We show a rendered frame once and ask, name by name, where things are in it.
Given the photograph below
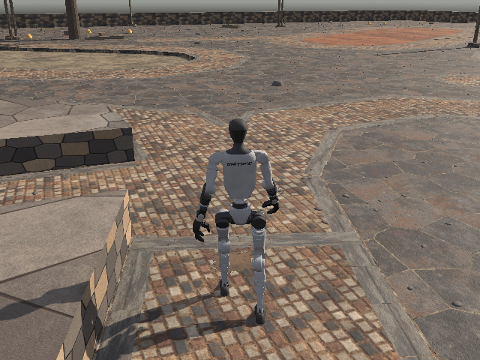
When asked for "robot left shin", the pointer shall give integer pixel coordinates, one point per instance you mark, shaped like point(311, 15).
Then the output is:
point(223, 264)

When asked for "robot left upper arm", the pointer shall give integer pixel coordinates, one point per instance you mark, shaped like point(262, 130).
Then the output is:
point(212, 171)

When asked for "robot right shin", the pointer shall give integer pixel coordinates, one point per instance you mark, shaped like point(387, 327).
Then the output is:
point(260, 284)

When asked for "robot right upper arm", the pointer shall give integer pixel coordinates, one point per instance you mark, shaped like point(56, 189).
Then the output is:
point(263, 159)

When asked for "left robot forearm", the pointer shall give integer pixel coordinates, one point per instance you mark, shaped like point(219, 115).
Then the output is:
point(203, 205)

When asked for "robot shin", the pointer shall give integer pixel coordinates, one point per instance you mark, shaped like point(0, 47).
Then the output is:
point(223, 264)
point(260, 284)

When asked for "right robot hand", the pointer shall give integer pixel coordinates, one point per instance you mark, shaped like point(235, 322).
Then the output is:
point(268, 203)

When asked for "right robot forearm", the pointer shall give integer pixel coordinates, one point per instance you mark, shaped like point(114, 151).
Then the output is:
point(273, 194)

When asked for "left robot hand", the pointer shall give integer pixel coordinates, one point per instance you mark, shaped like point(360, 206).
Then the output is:
point(196, 229)

